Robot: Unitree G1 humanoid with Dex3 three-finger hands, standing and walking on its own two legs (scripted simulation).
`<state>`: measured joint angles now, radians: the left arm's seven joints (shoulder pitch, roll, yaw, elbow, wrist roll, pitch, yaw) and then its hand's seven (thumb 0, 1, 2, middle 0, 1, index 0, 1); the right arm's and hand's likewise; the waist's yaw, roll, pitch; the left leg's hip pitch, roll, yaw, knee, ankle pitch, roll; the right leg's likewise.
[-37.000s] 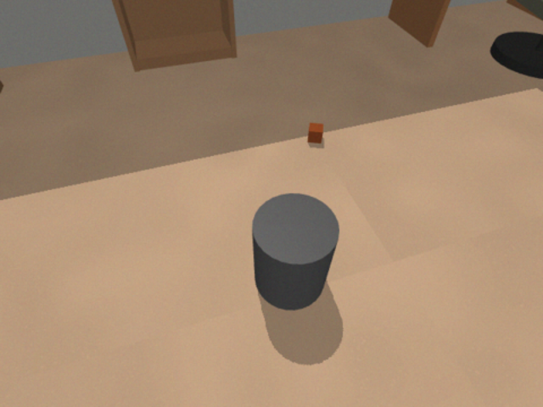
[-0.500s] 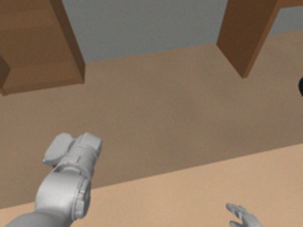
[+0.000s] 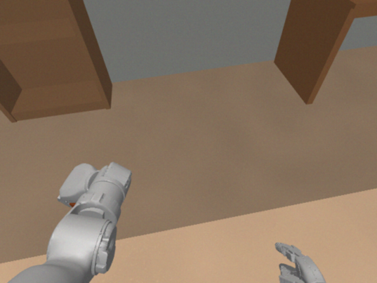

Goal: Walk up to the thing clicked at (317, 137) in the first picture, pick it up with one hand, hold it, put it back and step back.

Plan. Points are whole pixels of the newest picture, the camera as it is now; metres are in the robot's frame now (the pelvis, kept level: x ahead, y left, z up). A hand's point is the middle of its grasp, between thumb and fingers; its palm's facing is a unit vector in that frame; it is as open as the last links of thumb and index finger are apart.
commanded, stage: hold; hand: left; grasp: from above
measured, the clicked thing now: (98, 200) +0.33 +0.23 -0.05
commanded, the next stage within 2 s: crouch in 0.48 s
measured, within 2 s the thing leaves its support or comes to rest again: neither
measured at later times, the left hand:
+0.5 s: hand (98, 192) +0.33 +0.22 -0.01, palm faces -0.09 -0.43 -0.90, open 10.9 cm
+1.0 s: hand (103, 208) +0.31 +0.22 -0.07, palm faces -0.18 -0.43 -0.88, open 10.9 cm
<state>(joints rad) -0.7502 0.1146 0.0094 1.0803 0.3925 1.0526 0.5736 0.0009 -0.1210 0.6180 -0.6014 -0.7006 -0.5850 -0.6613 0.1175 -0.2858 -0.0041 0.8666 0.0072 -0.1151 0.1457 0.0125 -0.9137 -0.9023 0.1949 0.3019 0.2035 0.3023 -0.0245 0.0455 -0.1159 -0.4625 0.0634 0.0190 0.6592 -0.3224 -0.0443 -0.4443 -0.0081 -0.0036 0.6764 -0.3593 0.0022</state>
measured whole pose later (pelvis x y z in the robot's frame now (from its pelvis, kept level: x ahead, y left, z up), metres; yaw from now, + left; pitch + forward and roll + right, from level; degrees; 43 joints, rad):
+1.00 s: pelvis -0.01 +0.00 -0.01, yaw +0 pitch +14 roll +0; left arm -0.83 0.14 0.10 1.33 0.43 0.91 0.63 0.00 -0.16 0.64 -0.65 -0.62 -0.63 -0.63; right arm 0.14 -0.27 -0.04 0.89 -0.01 -0.15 0.15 0.01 -0.89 -0.89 0.20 0.30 0.20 0.30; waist -0.05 0.00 -0.16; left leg -0.66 0.07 0.01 0.76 -0.35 -0.05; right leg -0.64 0.00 0.00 0.78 -0.38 -0.01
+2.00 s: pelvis -0.09 +0.01 -0.35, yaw -5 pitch +39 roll -4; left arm -1.29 0.61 0.39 1.65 0.60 0.59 0.69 0.00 -0.18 0.65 -0.66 -0.65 -0.65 -0.62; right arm 0.17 -0.28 0.00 0.88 -0.11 -0.15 0.26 0.00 -0.90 -0.90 0.20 0.30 0.21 0.30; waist -0.27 0.05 -0.15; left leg -2.18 0.08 -0.10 2.16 -0.66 -0.03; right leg -2.13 0.03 -0.02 2.13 -0.68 0.03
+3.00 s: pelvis -0.10 +0.02 -0.42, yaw -10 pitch +34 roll -10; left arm -1.39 0.86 0.40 1.75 0.66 0.56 0.71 0.00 -0.13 0.62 -0.62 -0.69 -0.60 -0.64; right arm 0.17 -0.33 0.12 0.82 -0.16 -0.19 0.36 0.00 -0.91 -0.89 0.19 0.30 0.20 0.30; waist -0.35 -0.01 0.07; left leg -2.33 0.06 -0.22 2.40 -0.68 -0.04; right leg -2.23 0.06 -0.10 2.30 -0.67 0.06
